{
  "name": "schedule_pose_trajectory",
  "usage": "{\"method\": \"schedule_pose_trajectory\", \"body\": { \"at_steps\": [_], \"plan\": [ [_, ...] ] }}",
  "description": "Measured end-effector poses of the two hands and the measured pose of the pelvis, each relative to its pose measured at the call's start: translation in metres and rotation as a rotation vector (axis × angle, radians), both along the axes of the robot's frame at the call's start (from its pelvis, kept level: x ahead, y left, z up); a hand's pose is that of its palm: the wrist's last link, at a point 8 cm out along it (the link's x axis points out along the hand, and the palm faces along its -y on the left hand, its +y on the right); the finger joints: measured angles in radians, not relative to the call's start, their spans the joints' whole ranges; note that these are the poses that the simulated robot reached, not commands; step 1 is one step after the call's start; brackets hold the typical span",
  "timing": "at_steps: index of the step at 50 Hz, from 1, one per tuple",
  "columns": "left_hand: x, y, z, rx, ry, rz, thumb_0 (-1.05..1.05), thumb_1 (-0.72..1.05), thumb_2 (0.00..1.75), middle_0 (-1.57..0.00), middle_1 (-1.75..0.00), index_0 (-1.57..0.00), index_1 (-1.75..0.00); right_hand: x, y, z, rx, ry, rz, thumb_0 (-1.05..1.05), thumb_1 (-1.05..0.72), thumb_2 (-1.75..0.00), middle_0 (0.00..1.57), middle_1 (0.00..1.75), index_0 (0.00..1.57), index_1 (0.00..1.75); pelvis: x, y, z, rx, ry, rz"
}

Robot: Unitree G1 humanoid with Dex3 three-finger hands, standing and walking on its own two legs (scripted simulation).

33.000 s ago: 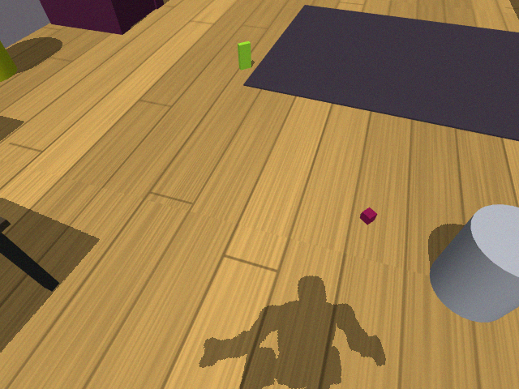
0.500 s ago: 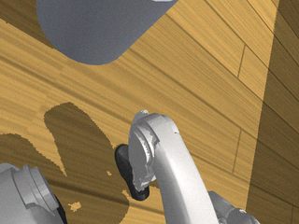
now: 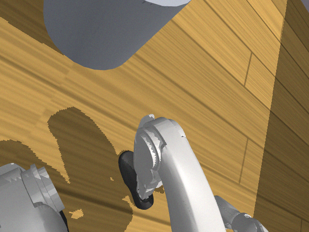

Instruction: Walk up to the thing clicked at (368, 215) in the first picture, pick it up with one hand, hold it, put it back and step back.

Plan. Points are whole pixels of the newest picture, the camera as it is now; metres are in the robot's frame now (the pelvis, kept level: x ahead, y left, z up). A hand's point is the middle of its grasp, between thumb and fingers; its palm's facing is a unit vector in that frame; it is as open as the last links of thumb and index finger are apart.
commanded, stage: close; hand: left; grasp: from above
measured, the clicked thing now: out of the picture +0.46 +0.36 -0.28
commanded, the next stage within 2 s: settle in 1.28 s
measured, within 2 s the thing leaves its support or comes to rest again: leaves its support in 1.60 s
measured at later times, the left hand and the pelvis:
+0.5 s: hand out of the picture +0.44 +0.35 -0.26, palm faces -0.46 -0.19 -0.87, open 12.3 cm; pelvis +0.00 +0.00 +0.01, yaw +0 degrees
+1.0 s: hand out of the picture +0.44 +0.35 -0.25, palm faces -0.44 -0.17 -0.88, open 8.8 cm; pelvis +0.00 +0.00 +0.00, yaw +0 degrees
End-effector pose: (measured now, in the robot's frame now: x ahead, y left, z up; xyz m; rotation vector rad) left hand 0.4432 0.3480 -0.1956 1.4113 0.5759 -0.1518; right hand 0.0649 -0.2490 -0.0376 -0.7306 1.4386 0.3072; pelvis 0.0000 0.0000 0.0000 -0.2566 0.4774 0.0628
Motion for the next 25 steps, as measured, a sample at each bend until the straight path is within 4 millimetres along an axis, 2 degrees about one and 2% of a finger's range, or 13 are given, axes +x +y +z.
{"method": "schedule_pose_trajectory", "body": {
  "at_steps": [7,17,25],
  "plan": [
    [0.008,0.002,0.003,0.043,-0.02,0.031,0.0,-0.36,0.88,-0.17,-0.98,-0.19,-0.95,0.001,-0.001,0.005,-0.004,-0.024,0.002,0.0,-0.9,-0.9,0.2,0.3,0.2,0.3,-0.001,0.003,0.001,-0.006,0.007,-0.003],
    [0.013,0.007,-0.003,0.029,0.025,0.1,0.0,-0.29,0.82,-0.21,-0.94,-0.25,-0.91,-0.011,-0.001,0.009,0.007,0.026,-0.028,0.0,-0.9,-0.9,0.2,0.3,0.2,0.3,0.002,0.003,0.003,-0.006,0.024,-0.003],
    [0.006,0.009,-0.003,0.021,0.052,0.071,0.0,-0.22,0.77,-0.25,-0.92,-0.3,-0.88,-0.011,0.001,0.004,0.015,0.045,-0.041,0.0,-0.9,-0.9,0.2,0.3,0.2,0.3,0.004,0.0,0.005,-0.006,0.027,-0.001]
  ]
}}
